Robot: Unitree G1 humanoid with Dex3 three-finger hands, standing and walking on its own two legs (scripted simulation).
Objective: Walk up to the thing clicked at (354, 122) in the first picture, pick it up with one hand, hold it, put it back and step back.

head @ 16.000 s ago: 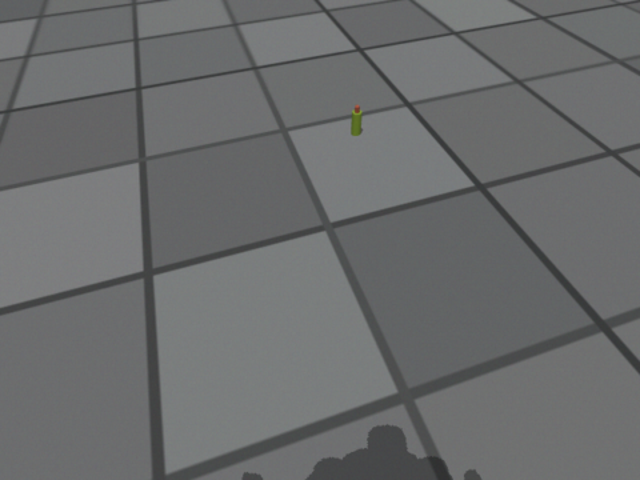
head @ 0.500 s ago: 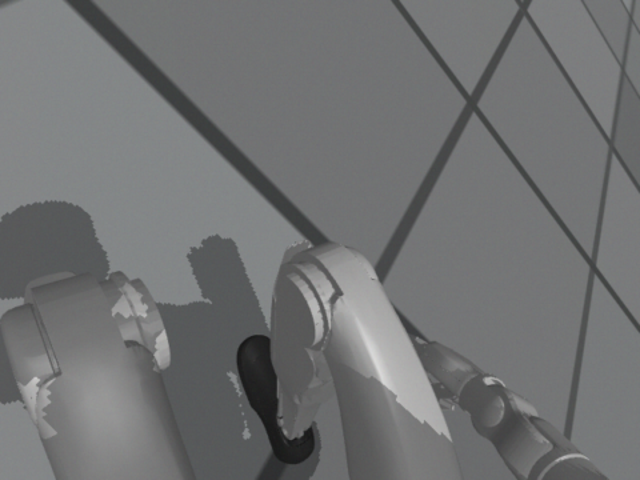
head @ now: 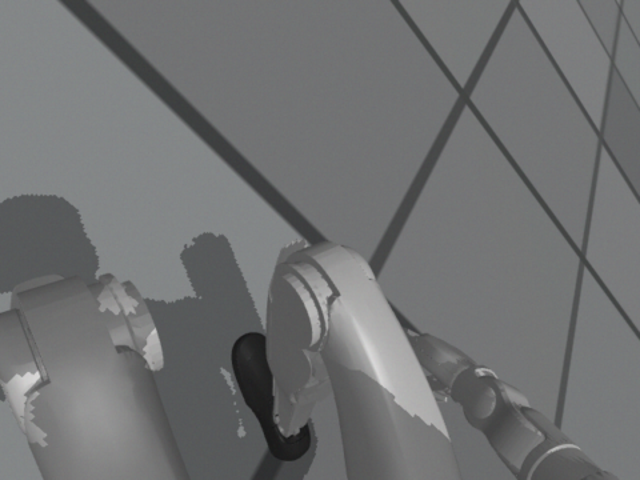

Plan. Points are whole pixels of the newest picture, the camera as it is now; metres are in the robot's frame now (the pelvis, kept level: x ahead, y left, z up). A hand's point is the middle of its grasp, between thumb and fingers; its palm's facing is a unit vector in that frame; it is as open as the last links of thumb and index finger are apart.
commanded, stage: close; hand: left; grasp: from the side
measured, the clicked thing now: out of the picture +0.43 +0.37 -0.19
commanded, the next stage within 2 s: settle in 0.34 s
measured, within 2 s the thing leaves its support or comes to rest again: leaves its support in 0.80 s
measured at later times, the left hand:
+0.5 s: hand out of the picture +0.42 +0.36 -0.16, palm faces +0.52 -0.85 +0.00, open 6.3 cm
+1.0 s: hand out of the picture +0.40 +0.39 -0.10, palm faces +0.51 -0.86 -0.02, open 5.7 cm
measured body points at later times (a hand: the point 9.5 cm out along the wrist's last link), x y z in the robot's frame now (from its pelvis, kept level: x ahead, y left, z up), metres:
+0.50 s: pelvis +0.00 +0.00 +0.00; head +0.22 +0.19 +0.33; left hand +0.39 +0.40 -0.16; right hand +0.19 -0.23 -0.03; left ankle +0.08 +0.13 -0.24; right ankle +0.12 -0.11 -0.24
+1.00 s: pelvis +0.01 +0.00 +0.02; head +0.21 +0.19 +0.37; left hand +0.37 +0.43 -0.10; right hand +0.18 -0.24 -0.03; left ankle +0.08 +0.13 -0.24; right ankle +0.12 -0.11 -0.24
